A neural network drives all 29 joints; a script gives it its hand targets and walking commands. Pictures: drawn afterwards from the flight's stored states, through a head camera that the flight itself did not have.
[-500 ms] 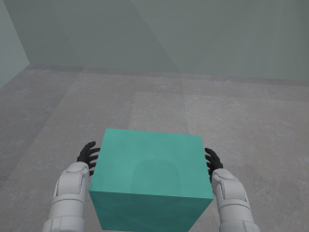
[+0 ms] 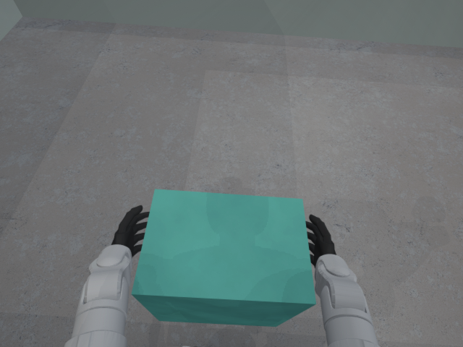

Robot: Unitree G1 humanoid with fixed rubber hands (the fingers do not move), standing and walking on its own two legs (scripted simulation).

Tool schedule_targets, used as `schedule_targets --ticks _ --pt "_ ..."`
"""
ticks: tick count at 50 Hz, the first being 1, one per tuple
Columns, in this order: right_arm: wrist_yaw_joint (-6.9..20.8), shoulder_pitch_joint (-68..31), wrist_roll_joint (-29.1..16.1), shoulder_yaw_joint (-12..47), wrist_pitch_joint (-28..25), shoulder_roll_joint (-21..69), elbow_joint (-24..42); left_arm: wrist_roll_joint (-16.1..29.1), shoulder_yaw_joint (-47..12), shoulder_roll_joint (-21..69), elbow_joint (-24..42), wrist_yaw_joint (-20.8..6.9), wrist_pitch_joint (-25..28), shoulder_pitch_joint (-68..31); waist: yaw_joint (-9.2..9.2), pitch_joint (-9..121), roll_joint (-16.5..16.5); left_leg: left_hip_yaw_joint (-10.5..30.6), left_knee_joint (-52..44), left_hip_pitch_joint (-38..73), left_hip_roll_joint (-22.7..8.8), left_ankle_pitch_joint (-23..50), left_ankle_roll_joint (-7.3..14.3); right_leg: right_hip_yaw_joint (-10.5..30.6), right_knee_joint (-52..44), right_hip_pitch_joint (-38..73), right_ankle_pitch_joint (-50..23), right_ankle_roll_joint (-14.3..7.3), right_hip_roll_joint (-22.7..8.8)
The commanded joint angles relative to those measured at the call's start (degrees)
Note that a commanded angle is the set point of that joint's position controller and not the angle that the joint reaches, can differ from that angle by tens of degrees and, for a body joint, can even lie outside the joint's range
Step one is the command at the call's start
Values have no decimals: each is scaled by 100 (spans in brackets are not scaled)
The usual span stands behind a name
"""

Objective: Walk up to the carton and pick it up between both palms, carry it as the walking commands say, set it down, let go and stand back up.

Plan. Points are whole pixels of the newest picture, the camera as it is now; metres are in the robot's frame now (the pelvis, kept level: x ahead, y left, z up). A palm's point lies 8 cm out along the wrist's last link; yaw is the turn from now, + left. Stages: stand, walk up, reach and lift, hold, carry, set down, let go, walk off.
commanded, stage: set down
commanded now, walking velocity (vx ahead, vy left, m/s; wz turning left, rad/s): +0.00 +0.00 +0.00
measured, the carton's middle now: (223, 266) +0.29 +0.03 -0.13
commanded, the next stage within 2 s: none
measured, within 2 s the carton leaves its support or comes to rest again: neither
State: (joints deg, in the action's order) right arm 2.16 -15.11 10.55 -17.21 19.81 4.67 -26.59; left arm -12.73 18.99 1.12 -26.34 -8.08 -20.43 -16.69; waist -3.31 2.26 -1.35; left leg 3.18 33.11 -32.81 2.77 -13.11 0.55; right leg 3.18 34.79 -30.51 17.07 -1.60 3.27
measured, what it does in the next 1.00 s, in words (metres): lowers itself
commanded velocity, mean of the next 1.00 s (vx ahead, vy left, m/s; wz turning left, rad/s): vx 0.00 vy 0.00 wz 0.00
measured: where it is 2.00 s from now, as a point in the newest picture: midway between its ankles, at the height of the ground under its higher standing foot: outside the picture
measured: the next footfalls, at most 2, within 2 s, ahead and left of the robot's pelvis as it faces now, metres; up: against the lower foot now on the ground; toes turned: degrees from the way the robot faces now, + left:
none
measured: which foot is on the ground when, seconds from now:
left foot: down 0.00-1.00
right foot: down 0.00-1.00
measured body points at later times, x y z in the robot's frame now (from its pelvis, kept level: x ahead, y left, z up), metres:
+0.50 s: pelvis -0.06 +0.02 -0.07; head +0.12 +0.03 +0.34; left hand +0.34 +0.21 -0.14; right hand +0.34 -0.15 -0.13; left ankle +0.02 +0.12 -0.73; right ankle -0.01 -0.10 -0.73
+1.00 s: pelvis -0.05 +0.01 -0.14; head +0.17 +0.02 +0.26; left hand +0.37 +0.21 -0.22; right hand +0.37 -0.16 -0.23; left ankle +0.02 +0.12 -0.73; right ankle -0.01 -0.10 -0.73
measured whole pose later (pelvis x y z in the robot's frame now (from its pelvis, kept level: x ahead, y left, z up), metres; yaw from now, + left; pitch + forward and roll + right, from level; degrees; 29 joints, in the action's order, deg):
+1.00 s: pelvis -0.05 +0.01 -0.14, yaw -1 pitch +42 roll +0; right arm 0.5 -39.2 5.6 -21.1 17.3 -1.8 -35.0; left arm -9.1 21.9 -2.5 -33.9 -3.3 -17.4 -39.5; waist -1.9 14.3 -1.6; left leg 2.7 71.7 -91.4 4.6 -22.2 0.2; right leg 3.9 73.7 -89.1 26.4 0.5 5.8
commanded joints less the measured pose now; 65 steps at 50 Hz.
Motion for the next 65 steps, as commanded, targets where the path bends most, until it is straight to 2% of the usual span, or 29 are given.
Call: schedule_targets --ticks 1,3,7,12,13,15,16,21,25,26,27,33,34,40,43,45,46,47,50,51,52,53,57,58,61,62,63,64,65 --pt "908 -2570 -716 2977 -504 4623 378 754 -2719 4460 258 -838 391 -2165 -30 3201 8 297 449 1528 144 3438 0 353 118 402 -3382 259 21" --pt "889 -2686 -767 2998 -642 4558 324 786 -2821 4471 296 -846 522 -2276 4 3356 200 274 654 1448 139 3536 -21 350 214 24 -3184 254 49" --pt "909 -2933 -692 2773 -718 4467 183 780 -2863 4298 377 -864 667 -2776 158 3583 150 221 881 927 139 3100 -51 219 400 -445 -2667 273 132" --pt "1066 -3778 -673 2665 -523 4545 66 589 -2474 4487 -76 -938 510 -3343 -44 3604 137 18 1147 143 214 1551 23 70 655 -887 -1287 241 173" --pt "1120 -4042 -709 2694 -493 4621 130 594 -2517 4571 -50 -948 470 -3535 37 3725 130 24 1192 91 217 1315 25 52 721 -1053 -1031 228 194" --pt "1196 -4352 -722 2619 -395 4702 34 607 -2430 4674 -93 -981 386 -3791 -20 3833 95 -32 1309 -55 235 981 43 -20 858 -1280 -689 223 218" --pt "1247 -4584 -684 2524 -344 4675 -85 612 -2374 4750 -195 -998 350 -3990 41 3706 -15 -20 1379 -295 232 606 40 -55 930 -1485 -368 187 240" --pt "1443 -5351 -678 2244 -221 4633 -322 561 -2278 5009 -469 -1017 165 -4605 102 3788 206 7 1620 -547 206 -169 34 -96 1343 -2271 329 91 254" --pt "1505 -5545 -541 1962 -169 4493 -627 598 -2254 4990 -558 -1028 102 -5044 237 4007 239 7 1886 -780 226 -215 -46 -215 1705 -2767 431 34 301" --pt "1521 -5609 -600 1972 -186 4569 -650 614 -2306 5003 -514 -1011 93 -5054 186 4217 342 45 1979 -742 225 -122 -72 -199 1841 -2867 371 39 314" --pt "1538 -5568 -605 1919 -163 4543 -712 656 -2356 5040 -484 -1006 94 -5103 281 4314 341 17 2056 -709 214 -79 -87 -226 1894 -2924 308 20 347" --pt "1671 -5829 -810 2012 -306 4502 -634 790 -2503 5093 -465 -877 193 -5299 258 5184 355 9 2604 -749 261 796 -197 -328 2459 -3701 -76 80 436" --pt "1683 -5823 -843 2038 -317 4438 -701 823 -2529 5115 -471 -846 210 -5265 165 5283 462 36 2660 -737 252 1046 -211 -332 2557 -3797 -172 97 439" --pt "1621 -5732 -1128 2458 -360 4526 -405 980 -2737 5053 -367 -763 276 -4992 90 5933 236 -18 3123 -1155 319 1825 -226 -268 2903 -3918 -844 271 459" --pt "1514 -5771 -1208 2588 -343 4613 -422 1068 -2746 4994 -399 -762 323 -5064 109 5984 9 -15 3239 -1532 319 1596 -188 -263 3027 -3880 -868 303 469" --pt "1419 -5812 -1204 2599 -374 4631 -431 1066 -2648 4771 -386 -765 390 -5195 20 5944 -96 -79 3347 -2066 363 1561 -156 -214 3149 -3804 -1048 367 457" --pt "1365 -5873 -1239 2639 -406 4590 -336 1091 -2638 4757 -470 -762 404 -5180 108 6002 -172 -98 3437 -2095 355 1541 -140 -238 3175 -3816 -1078 381 438" --pt "1304 -5952 -1220 2632 -425 4556 -362 1022 -2541 4585 -566 -779 409 -5134 -72 5943 -111 -124 3473 -2282 394 1509 -126 -207 3256 -3969 -1033 421 452" --pt "1124 -5989 -1221 2694 -437 4633 -413 1115 -2453 4475 -633 -841 451 -5313 -50 5899 -240 -189 3637 -2802 395 1188 -104 -139 3323 -3780 -1049 452 417" --pt "1072 -5972 -1156 2568 -450 4535 -503 1107 -2448 4428 -692 -864 437 -5403 48 5830 -156 -188 3632 -2855 405 1109 -99 -218 3377 -3987 -911 422 456" --pt "1027 -6095 -1201 2591 -474 4642 -553 1081 -2389 4352 -701 -872 463 -5431 -81 5858 -160 -195 3723 -3027 421 1058 -91 -147 3421 -3923 -924 431 449" --pt "951 -5915 -1158 2556 -483 4622 -617 1040 -2320 4334 -835 -878 473 -5323 -65 5800 -141 -254 3810 -3276 433 1008 -110 -90 3439 -3848 -1006 441 427" --pt "790 -6248 -1041 2303 -521 4461 -756 1106 -2214 4231 -917 -920 499 -5822 101 5804 18 -304 4059 -3669 442 655 -104 -134 3682 -4107 -692 400 454" --pt "739 -6314 -1015 2225 -531 4487 -863 1059 -2107 4172 -998 -925 505 -5948 0 5734 101 -342 4165 -3929 442 420 -81 -62 3760 -4162 -557 384 439" --pt "645 -6602 -1053 2240 -540 4482 -761 1062 -2058 4200 -1140 -919 475 -5997 70 5922 59 -311 4319 -3940 491 403 -78 -175 3918 -4231 -450 394 486" --pt "624 -6727 -1093 2278 -554 4488 -721 1085 -2010 4097 -1165 -916 474 -6131 -4 5971 43 -369 4434 -4176 487 310 -94 -140 3994 -4267 -415 404 502" --pt "602 -6903 -1116 2254 -559 4385 -692 1128 -2060 4121 -1177 -905 479 -6281 77 5912 52 -358 4526 -4197 462 234 -93 -140 4062 -4343 -314 387 496" --pt "603 -7010 -1207 2385 -557 4560 -570 1159 -2129 4166 -1079 -902 465 -6241 -50 6233 90 -402 4520 -3993 491 446 -81 -195 4146 -4252 -499 412 519" --pt "597 -7103 -1198 2306 -571 4438 -629 1146 -2025 4174 -1238 -884 458 -6261 20 6156 35 -382 4611 -4157 478 406 -82 -240 4221 -4405 -452 410 521"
